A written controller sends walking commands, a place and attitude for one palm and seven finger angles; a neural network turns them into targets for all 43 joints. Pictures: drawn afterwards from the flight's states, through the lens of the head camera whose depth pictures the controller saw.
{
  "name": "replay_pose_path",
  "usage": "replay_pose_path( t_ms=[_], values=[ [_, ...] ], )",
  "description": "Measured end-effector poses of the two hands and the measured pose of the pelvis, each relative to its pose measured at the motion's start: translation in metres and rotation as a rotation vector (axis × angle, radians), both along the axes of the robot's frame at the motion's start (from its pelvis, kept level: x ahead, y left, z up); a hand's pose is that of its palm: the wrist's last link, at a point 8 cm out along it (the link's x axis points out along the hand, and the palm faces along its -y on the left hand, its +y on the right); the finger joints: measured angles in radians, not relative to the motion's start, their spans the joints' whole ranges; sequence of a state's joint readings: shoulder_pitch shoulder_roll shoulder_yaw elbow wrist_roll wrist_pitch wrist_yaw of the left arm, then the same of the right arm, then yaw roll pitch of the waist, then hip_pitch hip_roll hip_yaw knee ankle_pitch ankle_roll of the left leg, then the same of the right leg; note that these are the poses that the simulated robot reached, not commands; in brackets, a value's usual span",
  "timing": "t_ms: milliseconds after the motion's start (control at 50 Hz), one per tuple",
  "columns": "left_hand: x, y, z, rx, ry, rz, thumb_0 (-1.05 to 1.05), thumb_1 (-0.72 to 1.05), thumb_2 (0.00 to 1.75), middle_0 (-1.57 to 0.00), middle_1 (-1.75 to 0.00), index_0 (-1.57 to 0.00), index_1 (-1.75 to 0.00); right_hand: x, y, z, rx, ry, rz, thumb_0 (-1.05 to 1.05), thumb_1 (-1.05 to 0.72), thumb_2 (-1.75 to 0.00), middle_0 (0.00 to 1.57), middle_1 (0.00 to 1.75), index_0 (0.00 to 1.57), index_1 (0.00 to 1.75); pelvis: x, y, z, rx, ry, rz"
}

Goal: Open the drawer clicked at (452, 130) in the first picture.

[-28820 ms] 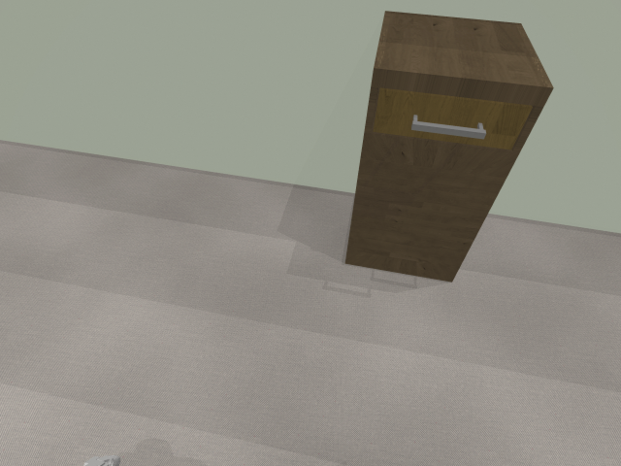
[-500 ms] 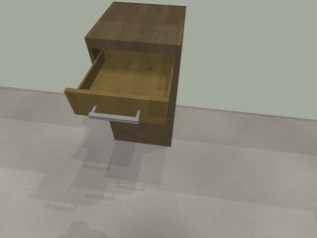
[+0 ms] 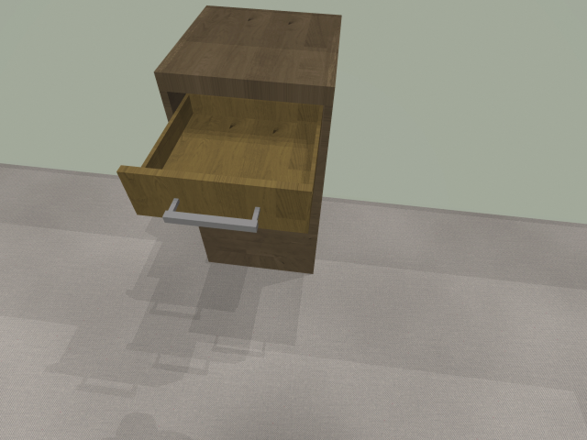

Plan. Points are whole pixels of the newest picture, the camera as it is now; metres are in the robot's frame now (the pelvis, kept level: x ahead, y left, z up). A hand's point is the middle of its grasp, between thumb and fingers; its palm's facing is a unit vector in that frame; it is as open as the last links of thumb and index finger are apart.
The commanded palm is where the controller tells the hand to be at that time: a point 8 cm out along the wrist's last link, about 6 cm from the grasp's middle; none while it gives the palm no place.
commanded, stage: look to check the result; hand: left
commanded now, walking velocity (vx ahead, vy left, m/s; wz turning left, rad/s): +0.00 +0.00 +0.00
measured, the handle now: (213, 214) +0.53 +0.19 -0.07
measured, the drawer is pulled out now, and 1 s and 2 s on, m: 0.30 0.30 0.30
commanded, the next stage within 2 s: stand and wait in 0.50 s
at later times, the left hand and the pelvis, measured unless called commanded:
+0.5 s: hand out of the picture +0.00 +0.16 -0.18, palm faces +0.05 -0.99 -0.17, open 7.4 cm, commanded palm none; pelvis +0.01 +0.00 +0.00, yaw +0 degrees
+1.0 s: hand out of the picture +0.00 +0.16 -0.18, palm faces +0.05 -0.98 -0.17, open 7.4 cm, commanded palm none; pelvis +0.02 +0.00 +0.00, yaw +0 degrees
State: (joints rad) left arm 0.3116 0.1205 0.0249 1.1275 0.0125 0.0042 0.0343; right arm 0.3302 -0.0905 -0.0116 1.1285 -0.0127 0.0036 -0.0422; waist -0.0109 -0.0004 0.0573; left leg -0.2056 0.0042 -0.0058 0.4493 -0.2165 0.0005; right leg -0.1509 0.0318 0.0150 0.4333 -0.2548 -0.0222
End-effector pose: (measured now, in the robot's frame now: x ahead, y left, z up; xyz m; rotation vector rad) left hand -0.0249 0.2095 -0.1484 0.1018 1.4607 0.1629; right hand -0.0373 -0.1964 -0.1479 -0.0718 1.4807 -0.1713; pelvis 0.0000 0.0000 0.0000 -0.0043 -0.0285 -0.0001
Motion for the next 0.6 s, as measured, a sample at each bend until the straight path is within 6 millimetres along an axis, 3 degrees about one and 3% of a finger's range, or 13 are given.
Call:
replay_pose_path(
  t_ms=[220,600],
  values=[
    [-0.001,0.002,0.0,-0.001,0.019,0.002,0.0,0.91,0.89,-0.2,-0.3,-0.2,-0.3,0.01,-0.003,0.001,-0.012,-0.003,0.01,0.0,-0.91,-0.9,0.2,0.3,0.2,0.3,0.004,0.002,0.0,0.0,0.001,0.002],
    [0.019,0.002,0.0,-0.001,-0.015,-0.007,0.0,0.91,0.89,-0.2,-0.3,-0.2,-0.3,0.026,-0.002,0.001,-0.01,-0.024,0.013,0.0,-0.91,-0.9,0.2,0.3,0.2,0.3,0.012,0.003,0.001,0.002,-0.001,0.001]
  ],
)
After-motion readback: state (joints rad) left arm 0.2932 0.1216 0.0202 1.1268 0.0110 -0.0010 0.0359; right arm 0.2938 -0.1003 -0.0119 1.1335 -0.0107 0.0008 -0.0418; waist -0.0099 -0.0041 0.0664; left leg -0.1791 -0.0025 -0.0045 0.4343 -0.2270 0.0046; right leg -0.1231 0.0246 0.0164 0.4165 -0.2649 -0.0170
